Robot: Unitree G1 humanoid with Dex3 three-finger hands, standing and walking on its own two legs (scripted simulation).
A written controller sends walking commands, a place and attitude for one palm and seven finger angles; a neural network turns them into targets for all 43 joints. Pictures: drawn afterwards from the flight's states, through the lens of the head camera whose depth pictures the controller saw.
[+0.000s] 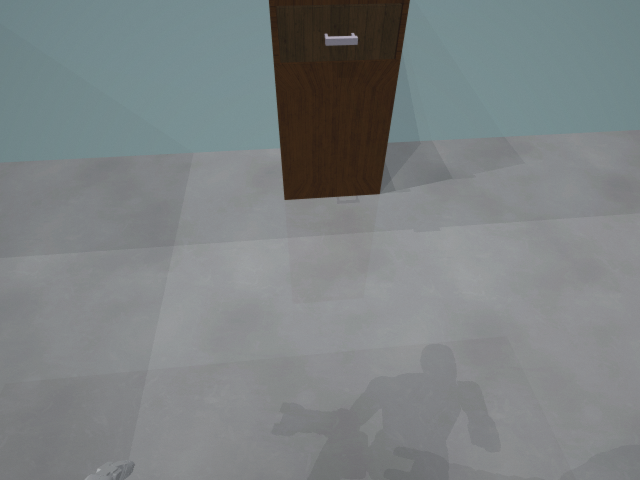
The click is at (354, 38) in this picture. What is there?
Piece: drawer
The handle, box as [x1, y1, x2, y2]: [324, 33, 357, 45]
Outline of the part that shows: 357,37 353,33 351,33 350,36 328,36 327,34 324,34 326,45 357,44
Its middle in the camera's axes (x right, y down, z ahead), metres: +0.07 -0.69 +1.34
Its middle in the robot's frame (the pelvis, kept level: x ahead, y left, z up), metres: +1.47 +0.00 -0.02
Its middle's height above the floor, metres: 0.75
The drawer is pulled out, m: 0.00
